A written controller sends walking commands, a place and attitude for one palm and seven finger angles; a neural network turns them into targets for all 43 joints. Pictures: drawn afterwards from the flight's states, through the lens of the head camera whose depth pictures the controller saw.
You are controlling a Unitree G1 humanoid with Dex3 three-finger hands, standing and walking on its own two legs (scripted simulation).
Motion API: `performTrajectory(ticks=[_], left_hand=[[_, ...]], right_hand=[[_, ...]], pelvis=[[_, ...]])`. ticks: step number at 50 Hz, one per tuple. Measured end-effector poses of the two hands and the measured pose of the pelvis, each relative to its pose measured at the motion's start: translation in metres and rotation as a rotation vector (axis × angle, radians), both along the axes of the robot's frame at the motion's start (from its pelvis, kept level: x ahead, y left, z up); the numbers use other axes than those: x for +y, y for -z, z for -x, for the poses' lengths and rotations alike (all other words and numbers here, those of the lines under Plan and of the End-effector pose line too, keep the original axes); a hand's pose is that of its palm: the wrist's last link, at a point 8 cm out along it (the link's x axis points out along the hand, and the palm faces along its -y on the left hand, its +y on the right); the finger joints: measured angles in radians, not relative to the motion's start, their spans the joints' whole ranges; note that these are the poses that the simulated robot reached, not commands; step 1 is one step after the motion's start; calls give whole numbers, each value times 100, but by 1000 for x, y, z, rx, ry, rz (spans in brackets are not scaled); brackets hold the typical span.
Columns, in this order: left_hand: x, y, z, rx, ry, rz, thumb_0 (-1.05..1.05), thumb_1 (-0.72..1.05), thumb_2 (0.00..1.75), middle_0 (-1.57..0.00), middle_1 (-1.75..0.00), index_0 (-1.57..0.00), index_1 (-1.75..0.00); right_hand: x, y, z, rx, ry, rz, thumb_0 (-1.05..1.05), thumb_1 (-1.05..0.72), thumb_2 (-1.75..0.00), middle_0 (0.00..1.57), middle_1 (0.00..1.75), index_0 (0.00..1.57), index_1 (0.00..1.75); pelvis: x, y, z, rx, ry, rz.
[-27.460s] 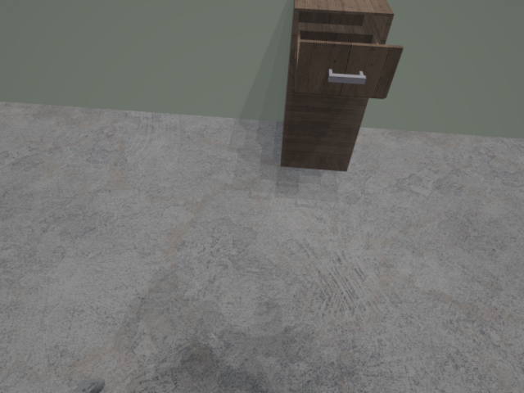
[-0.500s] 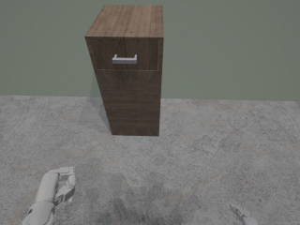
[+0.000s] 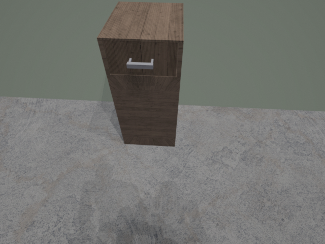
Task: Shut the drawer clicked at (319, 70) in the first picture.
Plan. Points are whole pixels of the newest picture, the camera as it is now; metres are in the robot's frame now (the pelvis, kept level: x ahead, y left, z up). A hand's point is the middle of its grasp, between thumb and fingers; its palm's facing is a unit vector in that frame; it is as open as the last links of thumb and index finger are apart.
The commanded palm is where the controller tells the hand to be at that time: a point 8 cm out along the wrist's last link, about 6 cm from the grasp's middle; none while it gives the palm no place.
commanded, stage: let the arm hang, fingers relaxed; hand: left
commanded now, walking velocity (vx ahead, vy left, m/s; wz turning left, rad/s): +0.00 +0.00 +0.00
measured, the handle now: (140, 63) +0.86 +0.16 -0.04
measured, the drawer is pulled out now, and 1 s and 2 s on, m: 0.00 0.00 0.00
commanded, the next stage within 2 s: look to check the result in 0.46 s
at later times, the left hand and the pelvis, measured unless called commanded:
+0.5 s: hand out of the picture +0.00 +0.16 -0.17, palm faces +0.03 -0.98 -0.18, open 7.3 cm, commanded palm none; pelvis +0.00 +0.00 +0.00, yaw -1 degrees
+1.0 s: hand out of the picture +0.01 +0.15 -0.17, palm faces +0.03 -0.98 -0.18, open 7.3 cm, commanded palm none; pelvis +0.01 -0.01 +0.00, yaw -1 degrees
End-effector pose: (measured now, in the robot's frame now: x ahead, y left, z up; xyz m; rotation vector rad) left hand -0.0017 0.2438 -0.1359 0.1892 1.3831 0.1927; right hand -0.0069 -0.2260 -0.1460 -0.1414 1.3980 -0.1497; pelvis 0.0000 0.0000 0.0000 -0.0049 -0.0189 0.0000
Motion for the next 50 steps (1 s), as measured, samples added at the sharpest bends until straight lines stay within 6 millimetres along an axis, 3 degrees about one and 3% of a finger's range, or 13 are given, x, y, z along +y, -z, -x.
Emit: performTrajectory(ticks=[6, 13, 28, 50], left_hand=[[-15, 4, -4, -5, 4, 35, 0, 91, 90, -29, -41, -28, -40], [-26, 7, -6, -3, 5, 58, 0, 92, 90, -22, -33, -22, -32], [-37, 8, 6, 48, -16, 66, 0, 91, 90, -20, -30, -20, -30], [-47, 9, -3, 38, -18, 70, 0, 91, 90, -20, -30, -20, -30]], right_hand=[[12, 2, -1, -10, 15, -24, 0, -91, -90, 20, 30, 20, 30], [17, 3, 6, 5, 33, -35, 1, -92, -90, 20, 30, 20, 30], [18, 3, 25, 73, 61, -41, 0, -91, -90, 20, 30, 20, 30], [9, 4, 7, 48, 57, -39, 0, -91, -90, 20, 30, 20, 30]], pelvis=[[1, -1, -1, -12, 4, -3], [0, -1, -2, -11, 8, -5], [-5, -1, -6, -8, 9, -6], [-14, -1, -12, -5, 9, -6]])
